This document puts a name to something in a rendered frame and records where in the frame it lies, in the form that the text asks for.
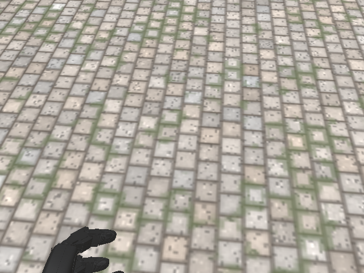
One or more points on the left robot hand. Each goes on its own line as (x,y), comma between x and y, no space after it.
(64,259)

